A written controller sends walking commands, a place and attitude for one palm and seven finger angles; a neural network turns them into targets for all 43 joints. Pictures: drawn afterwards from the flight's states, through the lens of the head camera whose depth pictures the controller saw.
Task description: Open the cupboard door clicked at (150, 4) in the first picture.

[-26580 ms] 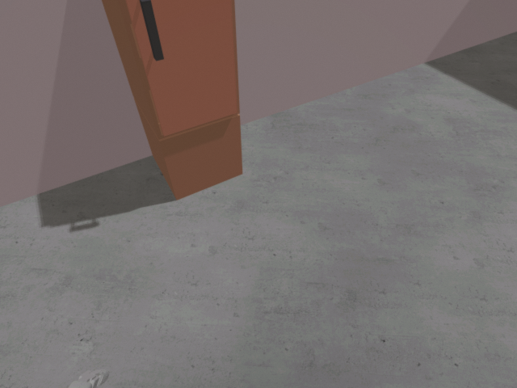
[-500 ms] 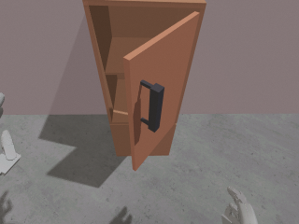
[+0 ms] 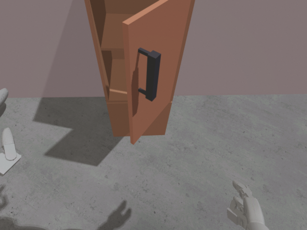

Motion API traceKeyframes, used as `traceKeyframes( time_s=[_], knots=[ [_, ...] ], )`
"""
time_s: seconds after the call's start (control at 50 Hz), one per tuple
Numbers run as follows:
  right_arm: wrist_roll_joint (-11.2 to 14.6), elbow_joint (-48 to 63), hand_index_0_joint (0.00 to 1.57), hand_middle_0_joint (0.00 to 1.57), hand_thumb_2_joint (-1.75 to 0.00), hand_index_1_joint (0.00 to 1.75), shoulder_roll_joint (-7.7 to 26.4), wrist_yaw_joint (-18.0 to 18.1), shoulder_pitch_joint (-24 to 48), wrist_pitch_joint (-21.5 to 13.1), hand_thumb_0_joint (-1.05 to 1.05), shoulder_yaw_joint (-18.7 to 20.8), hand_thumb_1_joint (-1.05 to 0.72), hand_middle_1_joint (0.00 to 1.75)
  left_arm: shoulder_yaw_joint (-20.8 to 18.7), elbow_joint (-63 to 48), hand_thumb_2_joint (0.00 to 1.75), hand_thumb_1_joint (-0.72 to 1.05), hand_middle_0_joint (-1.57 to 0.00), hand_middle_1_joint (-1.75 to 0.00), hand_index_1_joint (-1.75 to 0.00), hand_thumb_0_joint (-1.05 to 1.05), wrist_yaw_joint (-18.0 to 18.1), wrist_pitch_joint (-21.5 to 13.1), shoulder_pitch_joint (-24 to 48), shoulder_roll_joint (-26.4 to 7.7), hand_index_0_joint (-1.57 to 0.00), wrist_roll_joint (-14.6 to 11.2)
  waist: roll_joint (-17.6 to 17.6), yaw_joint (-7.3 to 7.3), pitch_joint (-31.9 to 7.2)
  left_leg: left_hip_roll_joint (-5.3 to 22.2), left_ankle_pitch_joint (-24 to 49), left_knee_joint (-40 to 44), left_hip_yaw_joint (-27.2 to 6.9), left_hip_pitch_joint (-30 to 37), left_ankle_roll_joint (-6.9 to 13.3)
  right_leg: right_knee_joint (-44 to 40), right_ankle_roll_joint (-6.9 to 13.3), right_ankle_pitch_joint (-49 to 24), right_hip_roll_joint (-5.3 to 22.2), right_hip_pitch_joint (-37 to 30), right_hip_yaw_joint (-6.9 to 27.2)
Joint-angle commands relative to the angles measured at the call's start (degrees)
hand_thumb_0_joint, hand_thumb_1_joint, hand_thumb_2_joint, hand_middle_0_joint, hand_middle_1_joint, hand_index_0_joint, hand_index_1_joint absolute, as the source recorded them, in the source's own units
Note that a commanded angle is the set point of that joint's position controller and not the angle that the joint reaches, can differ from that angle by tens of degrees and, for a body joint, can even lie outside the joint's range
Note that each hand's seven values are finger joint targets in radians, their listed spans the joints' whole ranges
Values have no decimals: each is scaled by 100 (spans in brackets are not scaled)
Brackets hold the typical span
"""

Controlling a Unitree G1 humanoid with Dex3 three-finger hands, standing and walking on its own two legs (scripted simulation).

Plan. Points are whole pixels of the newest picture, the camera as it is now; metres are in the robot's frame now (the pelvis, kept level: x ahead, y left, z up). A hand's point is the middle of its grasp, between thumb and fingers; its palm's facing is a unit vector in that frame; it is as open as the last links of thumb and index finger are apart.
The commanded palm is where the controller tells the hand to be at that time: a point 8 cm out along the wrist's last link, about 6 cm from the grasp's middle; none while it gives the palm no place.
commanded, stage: step back with the hand held close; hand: left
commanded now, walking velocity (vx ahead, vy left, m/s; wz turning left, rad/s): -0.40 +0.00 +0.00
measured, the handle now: (146, 75) +0.53 +0.06 +0.08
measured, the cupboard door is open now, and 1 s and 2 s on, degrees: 52 52 52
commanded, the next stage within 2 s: stop stepping back and stand still in 0.08 s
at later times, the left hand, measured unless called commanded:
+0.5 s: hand out of the picture +0.04 +0.22 +0.17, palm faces +0.42 -0.78 -0.46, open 7.4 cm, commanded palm -0.01 +0.26 +0.18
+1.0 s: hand out of the picture +0.01 +0.25 +0.16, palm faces +0.46 -0.77 -0.44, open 7.4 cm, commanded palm -0.05 +0.29 +0.18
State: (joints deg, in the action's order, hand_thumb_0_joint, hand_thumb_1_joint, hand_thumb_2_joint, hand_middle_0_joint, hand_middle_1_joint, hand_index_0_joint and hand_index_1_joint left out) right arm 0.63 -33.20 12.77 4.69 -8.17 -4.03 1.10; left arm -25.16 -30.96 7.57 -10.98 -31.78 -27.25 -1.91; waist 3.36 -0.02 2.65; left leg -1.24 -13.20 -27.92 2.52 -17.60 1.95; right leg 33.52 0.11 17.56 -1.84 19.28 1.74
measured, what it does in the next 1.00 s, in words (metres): walks backwards: right foot, then left foot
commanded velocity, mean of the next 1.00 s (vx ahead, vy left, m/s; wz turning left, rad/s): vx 0.10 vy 0.03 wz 0.00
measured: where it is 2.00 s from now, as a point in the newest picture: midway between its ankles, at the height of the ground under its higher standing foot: outside the picture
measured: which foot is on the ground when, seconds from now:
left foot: down 0.00-0.28, up 0.30-0.56, down 0.58-1.00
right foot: up 0.00-0.26, down 0.28-1.00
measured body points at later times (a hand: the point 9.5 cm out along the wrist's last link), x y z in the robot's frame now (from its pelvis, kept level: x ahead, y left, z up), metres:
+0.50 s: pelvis -0.15 -0.04 +0.01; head -0.15 -0.04 +0.46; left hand +0.02 +0.25 +0.19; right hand -0.02 -0.30 -0.08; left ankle -0.17 +0.09 -0.70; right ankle -0.17 -0.13 -0.74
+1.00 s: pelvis -0.18 -0.02 -0.01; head -0.18 +0.00 +0.44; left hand -0.02 +0.29 +0.18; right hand -0.02 -0.25 -0.09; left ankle -0.17 +0.10 -0.74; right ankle -0.16 -0.12 -0.73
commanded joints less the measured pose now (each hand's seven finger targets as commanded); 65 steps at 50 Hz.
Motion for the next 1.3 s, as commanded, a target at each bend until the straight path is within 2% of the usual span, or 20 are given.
traceKeyframes(
  time_s=[0.0,0.16,0.22,0.26,0.34,0.5,0.56,0.62,0.68,0.74,0.76,0.86,0.9,0.94,0.96,1.04,1.12,1.18,1.26,1.28],
  knots=[
    [-184,800,20,20,-90,30,710,-107,78,-486,0,288,-90,30,-800,-1718,90,90,-20,-30,-30,0,88,-463,-171,-889,-20,-15,-1673,-107,-1526,1892,4989,695,-1273,1011,547,1359,-51,698,67,-181,59],
    [-107,621,20,20,-90,30,722,-99,261,-691,0,260,-90,30,-593,-980,90,90,-20,-30,-30,0,188,-133,-12,-603,-20,-117,-1404,-41,-845,1673,540,1604,-1004,-235,585,926,-148,846,36,-698,-301],
    [-40,791,20,20,-90,30,656,-95,286,-624,0,213,-90,30,-606,-1123,90,90,-20,-30,-30,0,197,-120,-48,-719,-20,-98,-1075,-22,-691,812,-1685,1091,-387,-738,37,-1248,61,705,176,-1305,-441],
    [-34,771,20,20,-90,30,494,-98,380,-511,0,160,-90,30,-809,-1268,90,90,-20,-30,-30,0,192,-117,-13,-1140,-20,-72,1331,-142,-464,-169,-1078,-2393,-177,-509,-393,-3060,885,2215,2175,670,2414],
    [-22,478,20,20,-90,30,443,-37,73,-601,0,107,-90,30,-617,-840,90,90,-20,-30,-30,0,210,-232,197,-743,-20,-59,544,151,-914,254,-128,-3239,-377,-1313,-382,-1913,631,-579,1715,-478,986],
    [-117,410,20,20,-90,30,607,153,-188,-772,0,175,-90,30,-527,-442,90,90,-20,-30,-30,0,322,-371,164,-619,-20,58,231,48,-644,214,-734,474,271,127,64,-1494,622,518,1442,-830,882],
    [-84,605,20,20,-90,30,815,134,-234,-750,0,240,-90,30,-637,-1024,90,90,-20,-30,-30,0,320,-520,240,-707,-20,29,-1417,82,-988,1208,1171,577,-1116,1255,502,433,78,-952,429,-180,-95],
    [-112,458,20,20,-90,30,693,52,-260,-771,0,187,-90,30,-664,-1001,90,90,-20,-30,-30,0,265,-528,174,-775,-20,77,-1694,134,-627,1507,2551,506,-1207,1422,595,594,-19,443,228,553,-684],
    [-88,461,20,20,-90,30,781,20,-89,-781,0,158,-90,30,-610,-713,90,90,-20,-30,-30,0,227,-511,359,-671,-20,121,-1195,32,-89,1227,1272,221,-563,-170,364,-314,76,-388,252,-748,-613],
    [-8,487,20,20,-90,30,645,-43,-162,-715,0,276,-90,30,-702,-382,90,90,-20,-30,-30,0,193,-537,338,-777,-20,56,1159,-1,-393,58,-1456,-2552,148,-1316,-81,-1845,978,-10,1933,-1174,2376],
    [-27,456,20,20,-90,30,667,-51,-128,-685,0,296,-90,30,-658,-484,90,90,-20,-30,-30,0,178,-570,477,-748,-20,68,953,-18,-443,173,-1571,-3379,-178,-1436,-80,-2034,1106,148,2106,-1118,2405],
    [-125,499,20,20,-90,30,402,-20,-58,-542,0,27,-90,30,-557,-599,90,90,-20,-30,-30,0,167,-558,452,-568,-20,62,409,120,-437,505,-709,-1084,0,231,-27,-1654,802,640,1468,259,608],
    [-159,502,20,20,-90,30,523,78,-89,-599,0,60,-90,30,-450,-871,90,90,-20,-30,-30,0,197,-561,603,-522,-20,38,-558,162,-430,361,-336,185,53,911,-69,-1116,502,984,1045,362,220],
    [-194,631,20,20,-90,30,671,81,-74,-650,0,83,-90,30,-512,-1237,90,90,-20,-30,-30,0,245,-668,756,-561,-20,66,-2178,26,-364,1682,-1551,1500,-2061,737,451,496,52,841,294,649,-274],
    [-158,686,20,20,-90,30,584,47,-66,-681,0,93,-90,30,-556,-1306,90,90,-20,-30,-30,0,278,-658,832,-661,-20,106,-1875,21,-384,1989,-1143,1668,-2354,463,727,1084,-47,893,187,443,-320],
    [-132,527,20,20,-90,30,523,-13,-159,-806,0,55,-90,30,-592,-959,90,90,-20,-30,-30,0,220,-530,509,-684,-20,163,-1413,-5,-606,1414,2162,626,-939,736,398,103,-97,142,304,-287,-446],
    [-68,645,20,20,-90,30,564,-109,-20,-729,0,77,-90,30,-487,-729,90,90,-20,-30,-30,0,132,-473,329,-579,-20,96,-374,92,-579,568,963,-148,-234,-13,-120,-956,230,-2329,885,-1077,535],
    [-45,570,20,20,-90,30,484,-138,-124,-615,0,117,-90,30,-665,-628,90,90,-20,-30,-30,0,150,-421,77,-649,-20,-6,324,89,-761,295,34,-571,-149,168,-179,-1524,493,-1547,1327,-847,1022],
    [-53,666,20,20,-90,30,481,-61,37,-488,0,91,-90,30,-742,-682,90,90,-20,-30,-30,0,152,-394,-176,-644,-20,-50,-184,54,-678,445,309,272,-263,506,-119,-1435,265,-756,966,-636,492],
    [-93,-858,20,20,-90,30,1694,-570,67,-685,0,431,-90,30,1818,3692,90,90,-20,-30,-30,0,-678,498,697,299,-20,505,-883,406,-353,893,1485,-475,-919,61,95,-59,254,-1414,960,251,-150]
  ],
)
